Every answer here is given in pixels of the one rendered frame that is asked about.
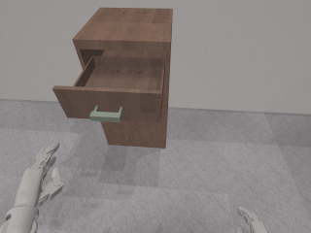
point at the handle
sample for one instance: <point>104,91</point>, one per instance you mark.
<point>105,116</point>

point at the cabinet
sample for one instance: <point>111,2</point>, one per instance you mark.
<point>130,32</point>

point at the robot left forearm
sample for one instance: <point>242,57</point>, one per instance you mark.
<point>21,219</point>

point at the left robot hand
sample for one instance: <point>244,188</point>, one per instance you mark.
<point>30,187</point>

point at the right robot hand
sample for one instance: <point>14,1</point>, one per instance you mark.
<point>252,220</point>

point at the drawer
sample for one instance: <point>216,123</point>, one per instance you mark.
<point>134,83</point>

